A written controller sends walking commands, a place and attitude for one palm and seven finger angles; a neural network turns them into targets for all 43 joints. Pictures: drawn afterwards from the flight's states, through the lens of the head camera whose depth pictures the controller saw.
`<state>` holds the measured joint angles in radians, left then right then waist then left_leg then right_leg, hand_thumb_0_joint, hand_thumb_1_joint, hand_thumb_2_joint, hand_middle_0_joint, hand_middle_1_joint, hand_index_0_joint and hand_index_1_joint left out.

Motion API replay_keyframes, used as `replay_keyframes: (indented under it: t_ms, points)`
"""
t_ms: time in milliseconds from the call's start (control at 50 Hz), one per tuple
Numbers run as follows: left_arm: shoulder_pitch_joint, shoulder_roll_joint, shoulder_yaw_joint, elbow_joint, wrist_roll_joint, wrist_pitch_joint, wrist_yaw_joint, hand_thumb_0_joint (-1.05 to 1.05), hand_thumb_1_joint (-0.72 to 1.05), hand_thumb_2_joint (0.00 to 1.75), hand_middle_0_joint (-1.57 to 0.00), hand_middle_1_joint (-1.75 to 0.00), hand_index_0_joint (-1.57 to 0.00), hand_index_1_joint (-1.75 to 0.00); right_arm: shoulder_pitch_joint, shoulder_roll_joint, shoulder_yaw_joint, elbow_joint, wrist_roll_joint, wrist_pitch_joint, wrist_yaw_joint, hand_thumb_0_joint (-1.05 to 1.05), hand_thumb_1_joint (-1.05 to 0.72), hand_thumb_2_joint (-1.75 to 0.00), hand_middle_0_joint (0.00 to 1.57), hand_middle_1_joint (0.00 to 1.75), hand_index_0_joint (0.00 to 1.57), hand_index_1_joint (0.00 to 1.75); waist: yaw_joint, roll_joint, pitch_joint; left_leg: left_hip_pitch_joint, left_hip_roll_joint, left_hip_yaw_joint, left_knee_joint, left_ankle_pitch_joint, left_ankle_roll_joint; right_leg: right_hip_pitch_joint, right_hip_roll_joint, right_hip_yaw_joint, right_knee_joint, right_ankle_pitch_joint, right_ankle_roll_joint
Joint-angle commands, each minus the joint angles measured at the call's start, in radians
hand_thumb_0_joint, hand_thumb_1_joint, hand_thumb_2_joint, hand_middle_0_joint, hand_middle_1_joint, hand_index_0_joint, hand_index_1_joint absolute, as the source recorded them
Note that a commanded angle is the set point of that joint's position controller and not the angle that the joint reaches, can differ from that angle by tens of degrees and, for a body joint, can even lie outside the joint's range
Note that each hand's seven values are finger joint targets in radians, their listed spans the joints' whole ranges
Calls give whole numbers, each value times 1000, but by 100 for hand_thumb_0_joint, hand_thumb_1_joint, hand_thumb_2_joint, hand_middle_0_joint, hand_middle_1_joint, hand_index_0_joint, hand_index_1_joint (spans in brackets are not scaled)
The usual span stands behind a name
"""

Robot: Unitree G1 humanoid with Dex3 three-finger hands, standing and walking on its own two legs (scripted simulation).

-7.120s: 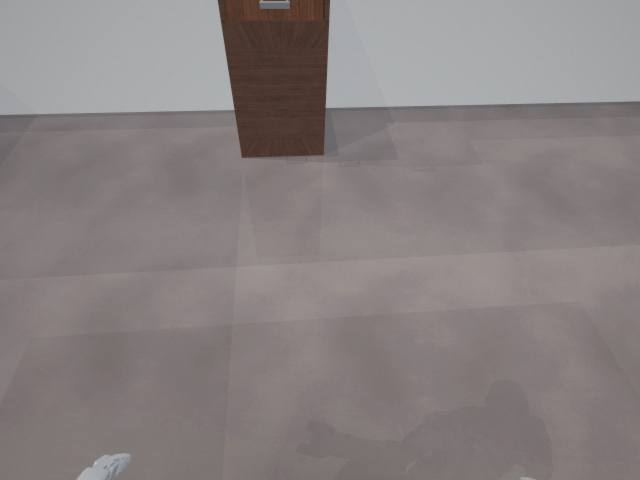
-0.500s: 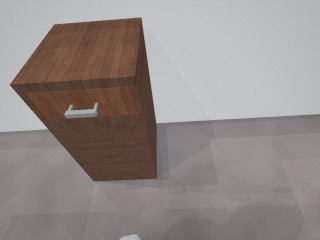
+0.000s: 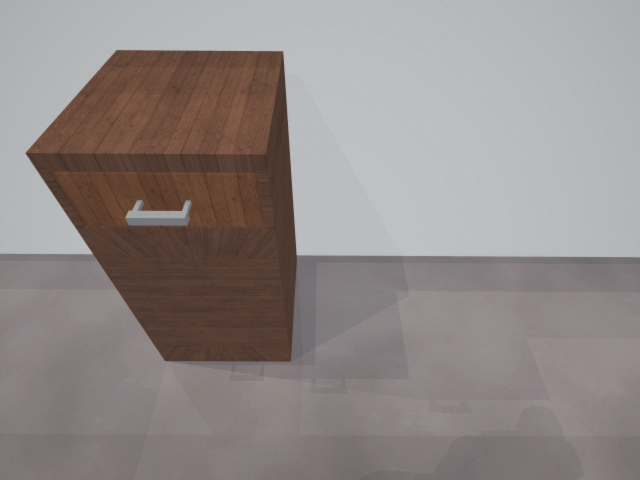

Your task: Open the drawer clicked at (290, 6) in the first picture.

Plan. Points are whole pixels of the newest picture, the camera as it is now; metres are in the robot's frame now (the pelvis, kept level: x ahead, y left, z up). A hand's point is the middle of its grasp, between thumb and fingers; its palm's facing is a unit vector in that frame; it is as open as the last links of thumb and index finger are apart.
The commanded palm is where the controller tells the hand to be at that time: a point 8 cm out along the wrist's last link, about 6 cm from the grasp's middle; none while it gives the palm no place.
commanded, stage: come to a stop and stand still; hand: left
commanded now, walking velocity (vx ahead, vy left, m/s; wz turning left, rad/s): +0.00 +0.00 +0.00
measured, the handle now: (160, 211) +0.58 +0.35 -0.05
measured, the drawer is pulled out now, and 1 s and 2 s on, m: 0.00 0.00 0.00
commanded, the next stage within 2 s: look again from close up in 0.08 s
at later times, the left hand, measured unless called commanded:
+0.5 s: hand out of the picture +0.05 +0.26 -0.17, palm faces +0.04 -0.97 -0.24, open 7.4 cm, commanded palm none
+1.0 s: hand out of the picture +0.02 +0.30 -0.17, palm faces +0.01 -0.96 -0.27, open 7.4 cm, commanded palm none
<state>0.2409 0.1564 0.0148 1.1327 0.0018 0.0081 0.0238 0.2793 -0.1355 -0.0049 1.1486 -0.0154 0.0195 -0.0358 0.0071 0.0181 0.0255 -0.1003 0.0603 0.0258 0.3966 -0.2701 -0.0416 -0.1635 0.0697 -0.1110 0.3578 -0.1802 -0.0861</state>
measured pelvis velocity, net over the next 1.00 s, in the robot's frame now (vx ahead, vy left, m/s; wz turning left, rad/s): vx -0.01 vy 0.08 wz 0.01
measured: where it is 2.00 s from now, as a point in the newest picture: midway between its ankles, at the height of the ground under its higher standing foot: outside the picture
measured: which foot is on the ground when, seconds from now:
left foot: down 0.00-1.00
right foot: down 0.00-1.00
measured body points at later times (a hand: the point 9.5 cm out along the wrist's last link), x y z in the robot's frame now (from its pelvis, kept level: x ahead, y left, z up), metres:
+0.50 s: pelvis -0.01 +0.05 -0.01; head -0.02 +0.06 +0.44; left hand +0.05 +0.31 -0.15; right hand +0.01 -0.21 -0.15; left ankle -0.04 +0.14 -0.74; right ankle +0.02 -0.05 -0.74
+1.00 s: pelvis -0.01 +0.08 +0.00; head -0.02 +0.09 +0.45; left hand +0.02 +0.35 -0.15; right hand +0.06 -0.19 -0.14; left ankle -0.04 +0.14 -0.74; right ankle +0.02 -0.05 -0.74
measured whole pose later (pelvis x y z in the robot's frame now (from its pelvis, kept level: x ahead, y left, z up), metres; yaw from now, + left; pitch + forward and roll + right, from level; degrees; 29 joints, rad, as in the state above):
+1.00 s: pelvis -0.01 +0.08 +0.00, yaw +0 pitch -2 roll +0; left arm 0.26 0.27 -0.01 1.06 0.03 0.02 0.01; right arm 0.21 -0.27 0.01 1.05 -0.02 0.00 0.00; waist 0.01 -0.01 -0.01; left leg -0.11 -0.06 0.06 0.41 -0.28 0.08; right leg -0.21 -0.06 -0.07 0.45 -0.21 0.02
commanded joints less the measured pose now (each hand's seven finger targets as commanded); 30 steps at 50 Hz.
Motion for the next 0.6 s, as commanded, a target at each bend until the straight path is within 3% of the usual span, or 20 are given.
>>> replay_keyframes:
  t_ms: [0, 140, 160, 180, 200, 220, 240, 260, 280, 320, 360, 420, 460, 540, 580]
  points:
    - [42, 104, 22, -28, 3, -11, 10, 0, 90, 90, -20, -30, -20, -30, 104, -75, -11, -13, -5, -4, -6, 0, -90, -90, 20, 30, 20, 30, -8, -43, 98, -95, 22, -23, -61, -19, 49, -57, -187, 224, -186, -228, 79]
    - [85, 85, 17, -17, 1, -23, 10, 0, 90, 90, -20, -30, -20, -30, 137, -67, -6, -7, -2, -20, -7, 0, -90, -90, 20, 30, 20, 30, -6, -20, 51, -97, 30, -32, -80, 9, 54, -18, -185, 211, -150, -146, 63]
    - [67, 251, 21, -129, 26, -32, 15, 0, 90, 90, -20, -30, -20, -30, 86, -209, -32, -156, -9, -16, 1, 0, -90, -90, 20, 30, 20, 30, -55, -71, 202, -171, -9, -77, 10, 98, 62, -76, -168, 211, -51, 2, 57]
    - [90, 187, 37, -116, 10, -43, 16, 0, 90, 90, -20, -30, -20, -30, 87, -187, -35, -163, -16, -36, -8, 0, -90, -90, 20, 30, 20, 30, -19, 4, -23, -133, 19, -63, 50, 31, 68, -20, -232, 245, -28, -102, 26]
    - [78, 190, 45, -117, 18, -47, 16, 0, 90, 90, -20, -30, -20, -30, 100, -170, -40, -141, -17, -45, -14, 0, -90, -90, 20, 30, 20, 30, -31, 29, -93, -131, -2, -53, 71, 62, 70, 30, -230, 252, -31, -37, 4]
    - [81, 193, 42, -135, 14, -45, 14, 0, 90, 90, -20, -30, -20, -30, 121, -164, -39, -142, -13, -44, -15, 0, -90, -90, 20, 30, 20, 30, -27, 9, -124, -138, -15, -44, 97, 34, 71, 55, -241, 249, -46, -65, -5]
    - [87, 186, 44, -140, 17, -41, 14, 0, 90, 90, -20, -30, -20, -30, 126, -156, -40, -146, -9, -41, -15, 0, -90, -90, 20, 30, 20, 30, -26, -27, -112, -159, -26, -34, 119, 12, 71, 37, -251, 267, -64, -99, -11]
    - [74, 179, 44, -148, 18, -34, 15, 0, 90, 90, -20, -30, -20, -30, 147, -151, -37, -151, -12, -38, -12, 0, -90, -90, 20, 30, 20, 30, -37, -79, -92, -172, -30, -25, 129, -6, 77, 19, -251, 252, -71, -142, -12]
    - [68, 178, 46, -153, 19, -32, 16, 0, 90, 90, -20, -30, -20, -30, 144, -150, -39, -149, -10, -38, -12, 0, -90, -90, 20, 30, 20, 30, -32, -112, -47, -181, -23, -28, 129, 5, 81, -16, -252, 248, -75, -151, -16]
    - [54, 177, 45, -156, 16, -36, 16, 0, 90, 90, -20, -30, -20, -30, 134, -167, -38, -148, -7, -46, -11, 0, -90, -90, 20, 30, 20, 30, -33, -72, 11, -167, -2, -54, 78, 53, 87, -64, -231, 218, -46, -111, -21]
    - [40, 186, 42, -163, 13, -37, 15, 0, 90, 90, -20, -30, -20, -30, 114, -191, -39, -155, -5, -53, -8, 0, -90, -90, 20, 30, 20, 30, -22, 7, 52, -185, 27, -95, 21, 74, 93, -72, -193, 171, 7, -58, -4]
    - [38, 200, 38, -164, 12, -36, 12, 0, 90, 90, -20, -30, -20, -30, 53, -243, -39, -170, -3, -67, -9, 0, -90, -90, 20, 30, 20, 30, 3, 51, 44, -220, 67, -146, -33, 160, 104, -4, -166, 124, 73, 81, 19]
    - [24, 208, 35, -164, 13, -31, 10, 0, 90, 90, -20, -30, -20, -30, 26, -257, -36, -174, -3, -68, -7, 0, -90, -90, 20, 30, 20, 30, 8, 85, 29, -218, 74, -152, -52, 188, 102, 17, -164, 112, 81, 87, 27]
    - [-13, 240, 32, -169, 13, -29, 5, 0, 90, 90, -20, -30, -20, -30, -21, -295, -38, -183, -4, -67, -1, 0, -90, -90, 20, 30, 20, 30, 6, 23, 17, -193, 72, -152, -69, 178, 99, 28, -172, 113, 67, 95, 39]
    - [-37, 256, 33, -174, 15, -28, 3, 0, 90, 90, -20, -30, -20, -30, -48, -317, -41, -186, -5, -67, 3, 0, -90, -90, 20, 30, 20, 30, 6, 31, 11, -176, 74, -154, -84, 181, 96, 24, -174, 115, 62, 91, 43]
